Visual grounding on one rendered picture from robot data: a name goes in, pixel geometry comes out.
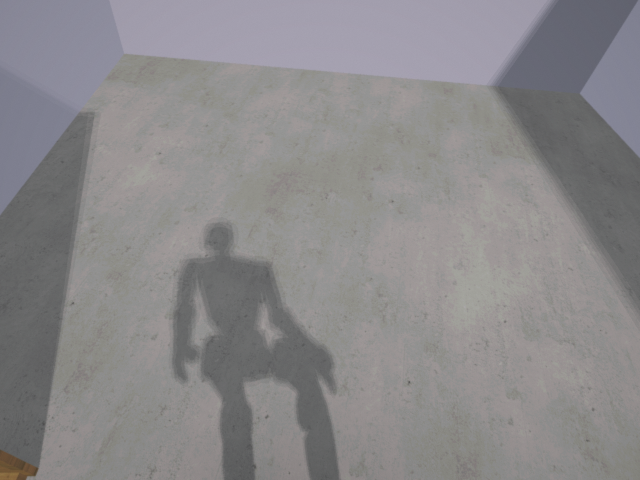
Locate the wardrobe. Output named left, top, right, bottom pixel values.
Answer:
left=0, top=450, right=39, bottom=480

